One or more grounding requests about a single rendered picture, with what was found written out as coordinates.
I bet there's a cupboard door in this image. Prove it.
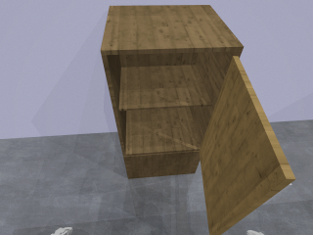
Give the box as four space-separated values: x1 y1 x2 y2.
199 56 296 235

